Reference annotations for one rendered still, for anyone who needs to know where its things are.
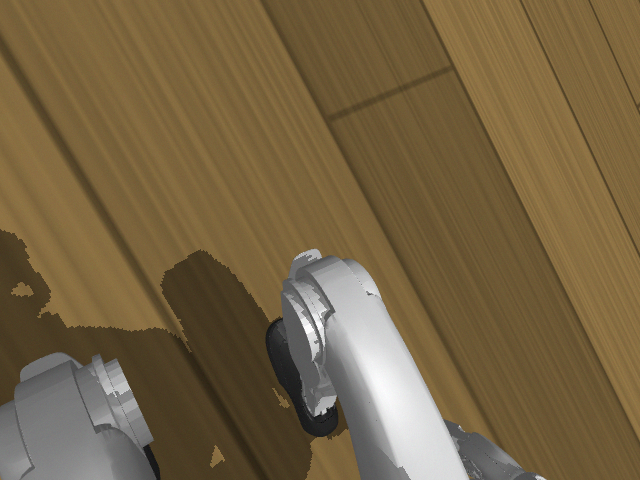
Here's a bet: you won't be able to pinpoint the right robot hand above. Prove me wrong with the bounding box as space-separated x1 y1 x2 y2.
443 419 526 480

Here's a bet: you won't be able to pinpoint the right robot foot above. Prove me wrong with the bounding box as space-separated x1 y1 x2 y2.
266 318 338 437

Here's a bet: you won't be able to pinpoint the left robot foot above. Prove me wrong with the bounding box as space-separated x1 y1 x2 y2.
143 444 161 480

